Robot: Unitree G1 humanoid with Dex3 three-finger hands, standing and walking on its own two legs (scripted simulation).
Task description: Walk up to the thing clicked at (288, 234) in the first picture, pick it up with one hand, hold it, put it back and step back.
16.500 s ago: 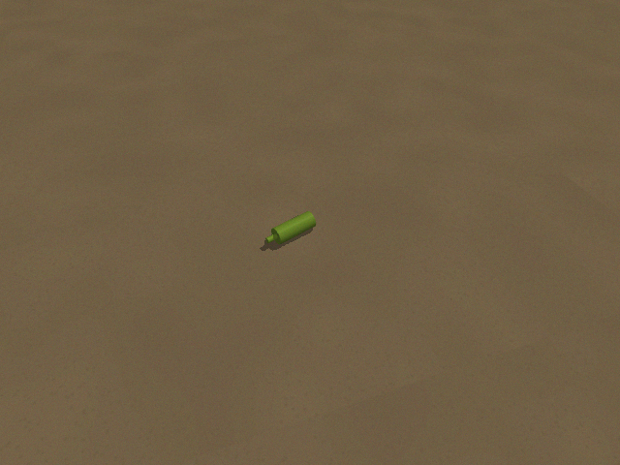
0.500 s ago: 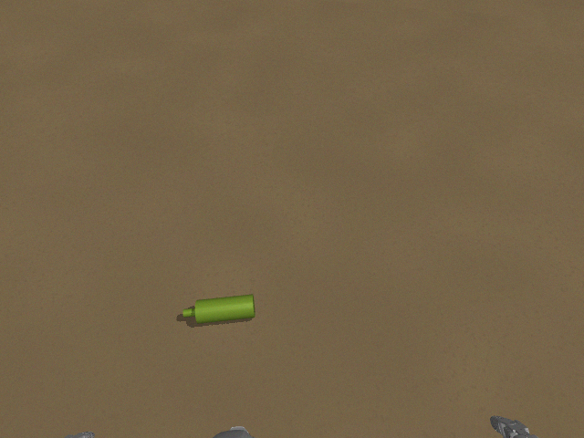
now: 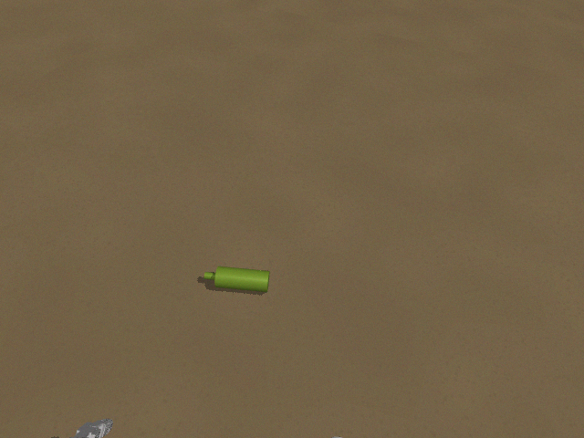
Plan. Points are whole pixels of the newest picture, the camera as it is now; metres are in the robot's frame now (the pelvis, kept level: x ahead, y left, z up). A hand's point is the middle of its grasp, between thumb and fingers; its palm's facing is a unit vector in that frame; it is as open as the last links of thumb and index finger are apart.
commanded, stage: walk up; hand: left
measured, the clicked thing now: (236, 278) +0.78 +0.18 -0.71
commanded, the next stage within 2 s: stand in 1.52 s
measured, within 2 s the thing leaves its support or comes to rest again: neither
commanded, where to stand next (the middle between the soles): +0.36 -0.02 m, yaw -4 degrees
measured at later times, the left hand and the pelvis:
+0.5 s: hand out of the picture -0.01 +0.27 -0.12, palm faces -0.02 -0.90 -0.43, open 7.4 cm; pelvis -0.03 -0.01 +0.02, yaw -4 degrees
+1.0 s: hand out of the picture +0.08 +0.28 -0.15, palm faces -0.11 -0.92 -0.38, open 7.4 cm; pelvis +0.00 +0.02 +0.00, yaw -6 degrees
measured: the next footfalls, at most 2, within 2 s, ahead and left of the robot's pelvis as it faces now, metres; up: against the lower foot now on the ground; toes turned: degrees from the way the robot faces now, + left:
right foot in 0.32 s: -0.03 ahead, -0.14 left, +0.00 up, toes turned -3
left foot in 0.66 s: +0.09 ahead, +0.14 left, +0.00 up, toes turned -5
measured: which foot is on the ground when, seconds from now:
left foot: down 0.00-0.36, up 0.38-0.64, down 0.66-1.00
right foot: down 0.00-0.02, up 0.04-0.30, down 0.32-0.70, up 0.72-0.94, down 0.96-1.00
